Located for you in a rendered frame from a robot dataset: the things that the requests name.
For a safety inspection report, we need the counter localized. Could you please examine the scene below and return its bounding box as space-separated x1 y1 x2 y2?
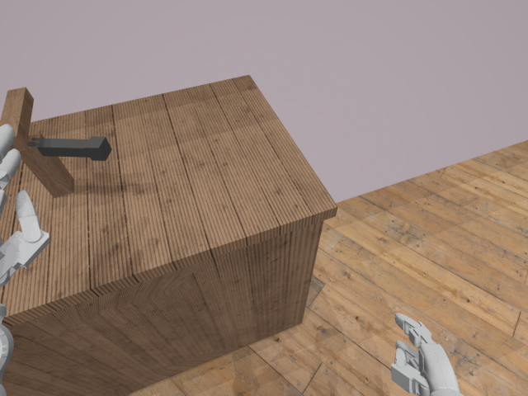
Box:
0 75 338 396

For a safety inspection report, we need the tap lever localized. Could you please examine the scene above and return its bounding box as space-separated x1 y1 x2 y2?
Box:
27 136 112 161

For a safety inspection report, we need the robot right hand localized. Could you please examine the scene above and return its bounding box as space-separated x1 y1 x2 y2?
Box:
391 313 460 396

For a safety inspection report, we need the robot left hand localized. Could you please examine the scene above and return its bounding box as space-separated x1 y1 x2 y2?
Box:
0 124 50 287

